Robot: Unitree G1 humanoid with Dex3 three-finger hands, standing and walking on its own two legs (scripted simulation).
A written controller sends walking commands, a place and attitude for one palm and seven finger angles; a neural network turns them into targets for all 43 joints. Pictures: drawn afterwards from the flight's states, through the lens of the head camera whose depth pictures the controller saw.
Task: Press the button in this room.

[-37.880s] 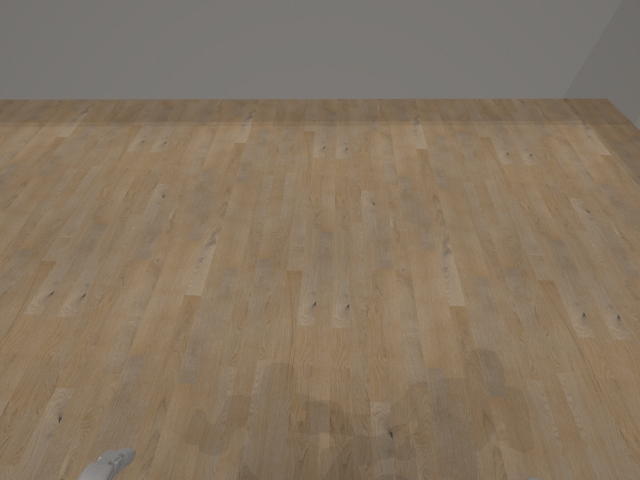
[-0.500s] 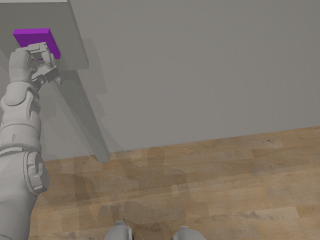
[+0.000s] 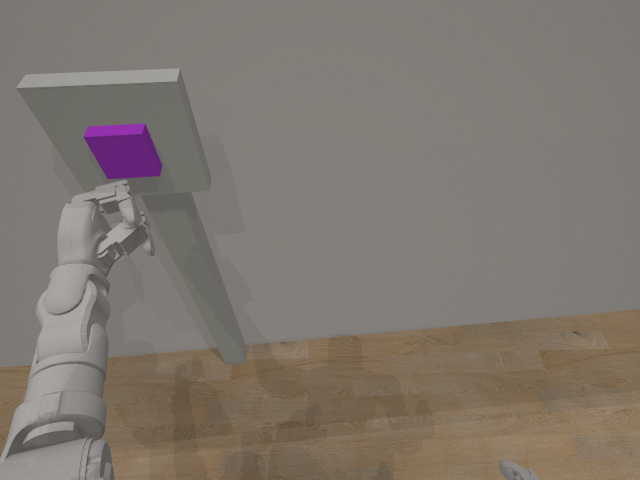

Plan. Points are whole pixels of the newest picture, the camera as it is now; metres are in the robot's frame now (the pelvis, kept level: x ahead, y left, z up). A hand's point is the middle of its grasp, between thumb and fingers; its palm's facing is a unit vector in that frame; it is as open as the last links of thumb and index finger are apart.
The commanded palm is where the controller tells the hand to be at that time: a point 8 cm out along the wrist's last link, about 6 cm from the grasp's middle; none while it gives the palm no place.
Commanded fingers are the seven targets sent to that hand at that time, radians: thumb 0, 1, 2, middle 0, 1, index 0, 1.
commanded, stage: pull the fist back off the button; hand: left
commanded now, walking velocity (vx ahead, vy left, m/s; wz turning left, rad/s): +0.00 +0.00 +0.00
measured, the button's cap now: (126, 150) +0.50 +0.27 +0.14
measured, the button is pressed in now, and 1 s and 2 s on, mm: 0 0 0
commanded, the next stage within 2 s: draw the hand back to the body in 0.16 s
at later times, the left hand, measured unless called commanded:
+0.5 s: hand (132, 250) +0.34 +0.22 +0.12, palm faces +0.11 -0.99 -0.01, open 3.1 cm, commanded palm +0.30 +0.27 +0.13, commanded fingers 0.00 0.90 0.90 -1.30 -1.50 -1.30 -1.50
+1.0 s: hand (65, 339) +0.23 +0.23 +0.15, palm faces +0.34 -0.91 -0.25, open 3.1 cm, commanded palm +0.19 +0.28 +0.17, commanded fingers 0.00 0.90 0.90 -1.30 -1.50 -1.30 -1.50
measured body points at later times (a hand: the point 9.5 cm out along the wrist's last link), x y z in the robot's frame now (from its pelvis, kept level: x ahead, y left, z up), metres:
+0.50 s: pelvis +0.00 -0.01 +0.01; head +0.01 -0.02 +0.46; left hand +0.33 +0.27 +0.13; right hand +0.13 -0.26 -0.10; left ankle +0.02 +0.12 -0.71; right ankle -0.04 -0.12 -0.71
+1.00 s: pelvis -0.02 -0.01 +0.03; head -0.03 -0.02 +0.47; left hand +0.21 +0.28 +0.16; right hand +0.19 -0.23 -0.05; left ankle +0.02 +0.12 -0.71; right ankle -0.04 -0.12 -0.71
